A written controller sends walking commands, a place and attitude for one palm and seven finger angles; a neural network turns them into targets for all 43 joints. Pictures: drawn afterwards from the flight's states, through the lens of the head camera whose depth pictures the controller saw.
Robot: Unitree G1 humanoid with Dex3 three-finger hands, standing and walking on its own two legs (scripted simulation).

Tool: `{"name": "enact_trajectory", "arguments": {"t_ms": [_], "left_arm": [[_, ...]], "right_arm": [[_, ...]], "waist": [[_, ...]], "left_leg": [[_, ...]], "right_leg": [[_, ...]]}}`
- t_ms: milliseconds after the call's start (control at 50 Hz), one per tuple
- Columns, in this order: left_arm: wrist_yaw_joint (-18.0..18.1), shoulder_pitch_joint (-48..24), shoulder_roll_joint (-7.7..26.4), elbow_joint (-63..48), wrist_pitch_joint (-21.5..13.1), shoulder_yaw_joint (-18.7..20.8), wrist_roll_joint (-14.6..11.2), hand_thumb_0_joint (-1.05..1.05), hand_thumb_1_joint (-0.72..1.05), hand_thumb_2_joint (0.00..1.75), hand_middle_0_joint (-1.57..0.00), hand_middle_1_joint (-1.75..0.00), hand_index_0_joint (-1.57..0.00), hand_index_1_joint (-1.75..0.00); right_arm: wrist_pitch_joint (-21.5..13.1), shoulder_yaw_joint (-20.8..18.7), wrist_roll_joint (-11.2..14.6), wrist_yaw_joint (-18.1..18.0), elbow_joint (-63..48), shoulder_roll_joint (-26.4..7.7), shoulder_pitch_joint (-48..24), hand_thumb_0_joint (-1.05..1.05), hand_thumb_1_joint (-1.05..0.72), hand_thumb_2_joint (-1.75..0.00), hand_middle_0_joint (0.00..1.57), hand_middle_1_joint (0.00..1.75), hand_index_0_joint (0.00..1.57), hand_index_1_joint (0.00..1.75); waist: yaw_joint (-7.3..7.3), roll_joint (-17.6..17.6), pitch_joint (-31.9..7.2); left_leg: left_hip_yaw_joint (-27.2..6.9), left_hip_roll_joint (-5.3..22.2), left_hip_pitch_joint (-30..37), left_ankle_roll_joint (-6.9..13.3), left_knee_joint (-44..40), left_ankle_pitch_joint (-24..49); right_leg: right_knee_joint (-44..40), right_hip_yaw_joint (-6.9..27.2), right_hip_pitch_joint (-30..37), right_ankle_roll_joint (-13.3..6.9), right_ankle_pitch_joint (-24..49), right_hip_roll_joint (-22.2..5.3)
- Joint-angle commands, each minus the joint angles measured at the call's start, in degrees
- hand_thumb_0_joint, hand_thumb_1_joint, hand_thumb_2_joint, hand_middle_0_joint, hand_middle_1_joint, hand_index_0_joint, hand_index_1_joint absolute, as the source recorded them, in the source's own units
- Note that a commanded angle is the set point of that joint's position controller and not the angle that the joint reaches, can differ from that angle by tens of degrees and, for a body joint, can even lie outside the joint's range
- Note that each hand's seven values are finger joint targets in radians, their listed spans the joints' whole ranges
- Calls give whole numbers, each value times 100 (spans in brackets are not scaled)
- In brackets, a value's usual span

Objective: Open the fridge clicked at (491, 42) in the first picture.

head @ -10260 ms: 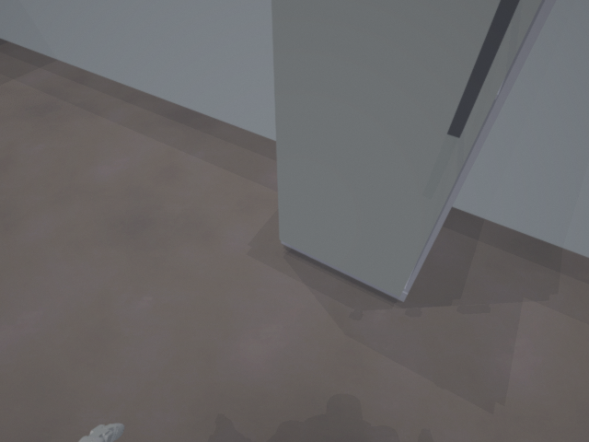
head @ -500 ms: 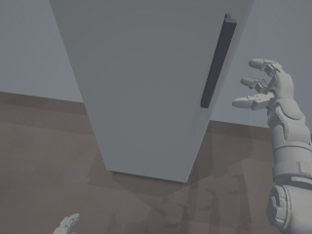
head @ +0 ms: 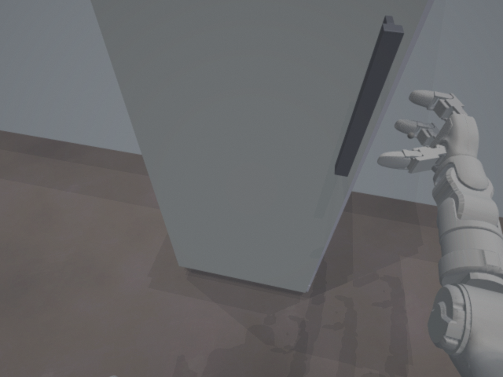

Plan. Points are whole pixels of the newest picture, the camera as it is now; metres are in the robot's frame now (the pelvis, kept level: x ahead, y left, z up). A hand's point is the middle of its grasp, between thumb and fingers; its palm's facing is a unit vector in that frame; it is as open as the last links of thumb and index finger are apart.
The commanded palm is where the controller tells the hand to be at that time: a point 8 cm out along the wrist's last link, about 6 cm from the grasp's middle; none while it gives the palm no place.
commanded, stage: move the hooked fingers beside the handle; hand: right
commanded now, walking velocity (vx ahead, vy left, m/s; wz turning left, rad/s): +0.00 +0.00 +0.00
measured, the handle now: (361, 106) +0.52 -0.11 +0.18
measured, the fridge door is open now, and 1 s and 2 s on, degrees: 0 0 0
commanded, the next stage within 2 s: feel for the door with the fingertips in 0.50 s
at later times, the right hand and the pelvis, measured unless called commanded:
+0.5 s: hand (405, 131) +0.46 -0.17 +0.19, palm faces +0.11 +0.99 +0.02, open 14.0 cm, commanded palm +0.43 -0.22 +0.19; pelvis -0.01 +0.00 +0.00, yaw -2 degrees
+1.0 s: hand (376, 126) +0.47 -0.13 +0.18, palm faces +0.09 +1.00 +0.04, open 14.0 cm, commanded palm +0.44 -0.19 +0.19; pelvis +0.00 +0.01 +0.00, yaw +0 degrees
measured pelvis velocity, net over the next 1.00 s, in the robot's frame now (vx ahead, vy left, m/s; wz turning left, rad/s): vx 0.00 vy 0.01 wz -0.01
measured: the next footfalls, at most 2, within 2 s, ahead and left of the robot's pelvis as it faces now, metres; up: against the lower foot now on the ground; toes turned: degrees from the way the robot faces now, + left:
none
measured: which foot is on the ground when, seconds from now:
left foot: down 0.00-1.00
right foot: down 0.00-1.00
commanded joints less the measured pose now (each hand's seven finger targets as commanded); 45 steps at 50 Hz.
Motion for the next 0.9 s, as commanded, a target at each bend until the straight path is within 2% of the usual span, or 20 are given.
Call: {"name": "enact_trajectory", "arguments": {"t_ms": [0,60,100,120,180,220,280,320,380,420,460,480,540,580,620,660,720,740,800,880], "left_arm": [[68,-177,791,-654,-302,271,-22,0,90,90,-20,-30,-20,-30],[60,-223,770,-610,-320,262,-21,0,90,90,-20,-30,-20,-30],[58,-261,774,-616,-318,251,-41,0,90,90,-20,-30,-20,-30],[65,-253,772,-612,-304,241,-31,0,90,90,-20,-30,-20,-30],[77,-293,783,-584,-264,209,-27,0,90,90,-20,-30,-20,-30],[79,-256,792,-616,-247,208,-7,0,90,90,-20,-30,-20,-30],[67,-350,733,-641,-258,180,-14,0,90,90,-20,-30,-20,-30],[88,-269,773,-586,-235,180,6,0,90,90,-20,-30,-20,-30],[94,-245,770,-532,-267,165,1,0,90,90,-20,-30,-20,-30],[88,-148,809,-543,-263,187,32,0,90,90,-20,-30,-20,-30],[58,-194,758,-593,-301,188,15,0,90,90,-20,-30,-20,-30],[48,-175,750,-574,-312,175,14,0,90,90,-20,-30,-20,-30],[40,-76,805,-547,-281,209,16,0,90,90,-20,-30,-20,-30],[43,-77,809,-576,-260,205,6,0,90,90,-20,-30,-20,-30],[30,-18,788,-576,-253,225,18,0,90,90,-20,-30,-20,-30],[15,-23,801,-557,-289,248,27,0,90,90,-20,-30,-20,-30],[-12,17,758,-525,-315,264,44,0,90,90,-20,-30,-20,-30],[-21,8,772,-505,-328,279,32,0,90,90,-20,-30,-20,-30],[-48,-28,739,-488,-343,267,38,0,90,90,-20,-30,-20,-30],[-42,-44,752,-496,-297,256,60,0,90,90,-20,-30,-20,-30]], "right_arm": [[-445,-81,54,-20,-1879,-1291,-3098,0,50,-30,30,120,30,120],[-391,174,66,-26,-1982,-998,-3144,0,50,-30,30,120,30,120],[-290,206,95,-19,-1850,-896,-2865,0,50,-30,30,120,30,120],[-234,339,108,-27,-1749,-745,-2866,0,50,-30,30,120,30,120],[-80,173,105,-79,-1358,-912,-2946,0,50,-30,30,120,30,120],[-148,81,69,-139,-1407,-1072,-3033,0,50,-30,30,120,30,120],[-280,258,8,-184,-1404,-883,-3308,0,50,-30,30,120,30,120],[-357,187,-4,-200,-1087,-1033,-3383,0,50,-30,30,120,30,120],[-423,256,-27,-175,-708,-970,-3746,0,50,-30,30,120,30,120],[-563,73,-54,-171,-712,-1236,-3741,0,50,-30,30,120,30,120],[-669,170,-64,-142,-925,-1078,-3772,0,50,-30,30,120,30,120],[-667,258,-48,-117,-771,-937,-3661,0,50,-30,30,120,30,120],[-630,126,-11,-80,-533,-1050,-3428,0,50,-30,30,120,30,120],[-574,108,-11,-66,-562,-1094,-3421,0,50,-30,30,120,30,120],[-577,312,-11,-110,-687,-853,-3573,0,50,-30,30,120,30,120],[-643,88,0,-193,-1006,-1075,-3717,0,50,-30,30,120,30,120],[-689,351,-17,-294,-1186,-710,-3689,0,50,-30,30,120,30,120],[-675,182,-25,-330,-1140,-843,-3500,0,50,-30,30,120,30,120],[-572,381,-53,-403,-1216,-573,-3542,0,50,-30,30,120,30,120],[-458,34,-91,-562,-1175,-907,-3389,0,50,-30,30,120,30,120]], "waist": [[-87,-167,-1968],[-31,-311,-1962],[-100,-164,-1895],[-30,-108,-1794],[-45,106,-1492],[-51,247,-1648],[-12,-25,-1672],[52,279,-1579],[125,97,-1522],[47,202,-1853],[18,-166,-2129],[31,-61,-1979],[21,267,-1827],[-1,125,-1796],[83,179,-1736],[7,-29,-2044],[77,34,-2027],[-2,95,-2088],[15,-85,-1990],[-68,188,-1972]], "left_leg": [[-35,-76,93,22,-287,2077],[-15,-78,-43,26,-314,1981],[30,-88,-35,49,-298,1908],[24,-67,-28,36,-336,1947],[23,-54,-101,14,-364,1753],[11,-26,37,13,-352,1769],[-17,-26,-115,23,-314,1730],[-21,-18,-99,-1,-343,1612],[-57,-6,-317,-3,-331,1481],[-51,4,-73,4,-263,1595],[-61,-7,-93,21,-195,1783],[-46,-21,-132,23,-204,1780],[-35,-34,-61,-3,-207,1901],[-40,-26,-48,3,-208,1883],[-23,-30,-94,-11,-239,1818],[-53,-53,-51,4,-222,1821],[-11,-67,-86,2,-225,1851],[-17,-89,-69,3,-218,1878],[3,-93,-145,9,-222,1878],[-36,-73,136,-10,-230,2061]], "right_leg": [[-87,341,1556,-216,1675,89],[-79,378,1703,-205,1659,88],[-104,425,1668,-180,1664,84],[-79,381,1619,-208,1664,89],[-140,398,1301,-206,1312,116],[-110,402,1275,-225,1322,124],[-86,418,1384,-205,1293,132],[-67,416,1218,-222,1143,123],[-47,441,1197,-212,968,144],[-25,444,1164,-212,1091,146],[22,435,1411,-189,1310,153],[19,437,1345,-193,1290,149],[7,407,1113,-217,1292,136],[-5,387,1068,-213,1257,152],[15,391,1072,-229,1251,142],[9,418,1227,-214,1287,150],[42,416,1328,-218,1423,127],[27,415,1337,-210,1427,120],[-4,405,1382,-189,1446,126],[-32,337,1133,-217,1430,154]]}}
